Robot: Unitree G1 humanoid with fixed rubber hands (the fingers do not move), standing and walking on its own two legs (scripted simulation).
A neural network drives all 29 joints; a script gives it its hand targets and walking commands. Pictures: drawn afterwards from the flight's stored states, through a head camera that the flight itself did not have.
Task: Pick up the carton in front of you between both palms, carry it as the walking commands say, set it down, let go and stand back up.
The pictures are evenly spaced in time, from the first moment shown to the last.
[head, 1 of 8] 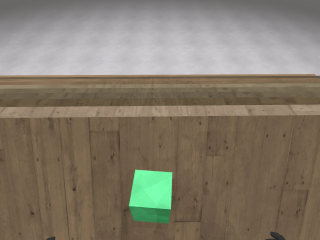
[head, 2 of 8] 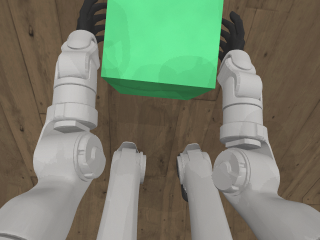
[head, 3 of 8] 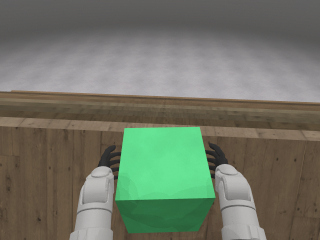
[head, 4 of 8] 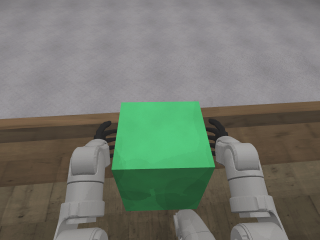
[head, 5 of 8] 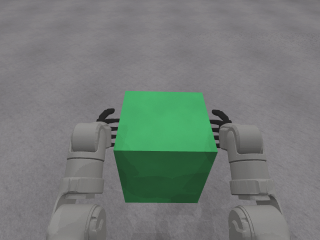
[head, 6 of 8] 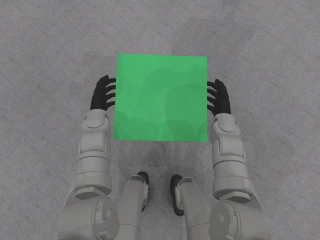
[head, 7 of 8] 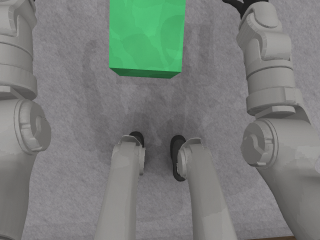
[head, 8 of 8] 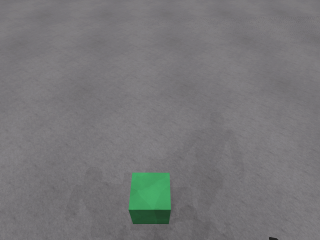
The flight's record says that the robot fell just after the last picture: no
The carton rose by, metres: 0.68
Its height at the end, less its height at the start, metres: -1.67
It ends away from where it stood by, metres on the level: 4.49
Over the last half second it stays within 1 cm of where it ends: yes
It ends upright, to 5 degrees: yes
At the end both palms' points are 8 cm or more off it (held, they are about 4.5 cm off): yes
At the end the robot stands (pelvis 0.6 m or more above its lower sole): yes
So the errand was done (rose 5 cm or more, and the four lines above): yes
